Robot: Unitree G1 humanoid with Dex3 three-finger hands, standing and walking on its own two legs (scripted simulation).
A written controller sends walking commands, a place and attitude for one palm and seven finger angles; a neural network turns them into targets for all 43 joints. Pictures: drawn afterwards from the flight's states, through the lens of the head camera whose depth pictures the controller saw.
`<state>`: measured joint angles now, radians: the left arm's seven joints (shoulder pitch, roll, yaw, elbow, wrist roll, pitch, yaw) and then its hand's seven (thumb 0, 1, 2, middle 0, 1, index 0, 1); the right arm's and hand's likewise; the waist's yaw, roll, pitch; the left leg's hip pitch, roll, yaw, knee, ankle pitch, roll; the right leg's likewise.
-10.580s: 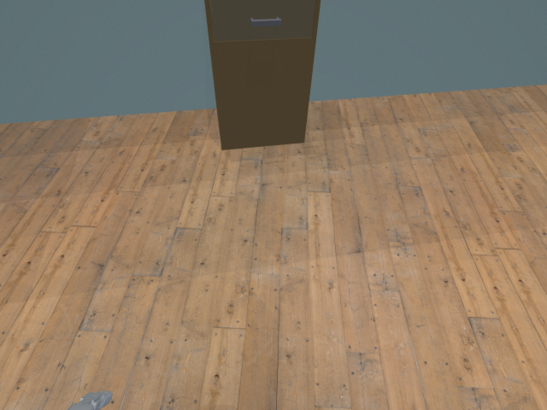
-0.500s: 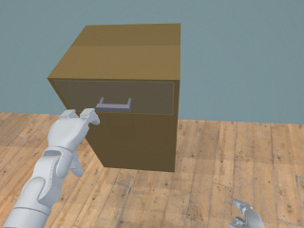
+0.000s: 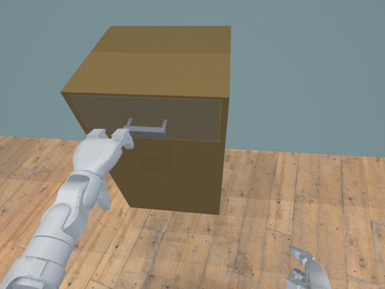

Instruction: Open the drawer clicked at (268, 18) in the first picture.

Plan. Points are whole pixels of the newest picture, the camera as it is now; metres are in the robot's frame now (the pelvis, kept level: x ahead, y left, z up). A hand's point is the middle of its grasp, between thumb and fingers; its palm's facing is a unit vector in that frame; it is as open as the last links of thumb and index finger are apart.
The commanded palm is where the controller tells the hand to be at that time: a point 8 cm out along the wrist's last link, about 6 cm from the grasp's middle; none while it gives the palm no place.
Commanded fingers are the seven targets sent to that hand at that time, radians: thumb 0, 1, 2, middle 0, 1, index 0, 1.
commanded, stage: move the hooked fingers above the handle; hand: left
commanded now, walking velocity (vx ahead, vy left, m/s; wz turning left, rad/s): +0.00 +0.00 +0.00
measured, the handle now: (146, 126) +0.57 +0.23 -0.05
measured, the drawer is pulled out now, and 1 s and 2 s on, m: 0.00 0.00 0.00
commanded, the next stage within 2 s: none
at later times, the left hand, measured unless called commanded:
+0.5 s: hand (124, 147) +0.41 +0.22 +0.04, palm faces +0.00 -0.03 -1.00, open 13.8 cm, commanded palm +0.39 +0.24 +0.09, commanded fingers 0.00 -0.50 0.30 -0.30 -1.20 -0.30 -1.20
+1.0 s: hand (134, 133) +0.47 +0.22 +0.02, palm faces -0.03 +0.01 -1.00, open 13.8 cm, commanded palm +0.46 +0.23 +0.07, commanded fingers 0.00 -0.50 0.30 -0.30 -1.20 -0.30 -1.20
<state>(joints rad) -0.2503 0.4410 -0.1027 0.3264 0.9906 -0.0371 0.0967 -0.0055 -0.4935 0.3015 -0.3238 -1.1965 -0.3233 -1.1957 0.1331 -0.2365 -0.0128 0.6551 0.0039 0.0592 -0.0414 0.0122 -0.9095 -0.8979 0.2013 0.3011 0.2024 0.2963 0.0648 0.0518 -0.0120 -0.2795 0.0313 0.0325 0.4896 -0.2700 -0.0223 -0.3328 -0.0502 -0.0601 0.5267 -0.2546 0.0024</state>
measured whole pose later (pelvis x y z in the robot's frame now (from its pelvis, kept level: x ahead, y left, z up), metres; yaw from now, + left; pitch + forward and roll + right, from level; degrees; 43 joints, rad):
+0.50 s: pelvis +0.01 +0.01 -0.01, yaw -1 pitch +9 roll +1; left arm -0.47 0.43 -0.06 0.62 1.05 -0.08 0.23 0.00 -0.49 0.30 -0.32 -1.20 -0.32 -1.20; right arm 0.26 -0.25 -0.07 0.70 0.01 0.07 -0.03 0.01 -0.91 -0.90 0.20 0.30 0.20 0.30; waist 0.00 0.04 -0.06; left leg -0.41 0.03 0.05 0.58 -0.32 -0.01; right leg -0.47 -0.05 -0.03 0.60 -0.28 0.01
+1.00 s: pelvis +0.00 +0.01 -0.02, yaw -1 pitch +16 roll +0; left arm -0.76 0.47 -0.03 1.00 1.12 -0.08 0.32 0.00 -0.49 0.30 -0.32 -1.20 -0.32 -1.20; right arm 0.31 -0.26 -0.08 0.71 -0.01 0.06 -0.02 0.01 -0.91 -0.90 0.20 0.30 0.20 0.30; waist -0.08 0.03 -0.10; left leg -0.61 0.04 0.05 0.69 -0.35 -0.01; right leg -0.65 -0.04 -0.03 0.68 -0.30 0.01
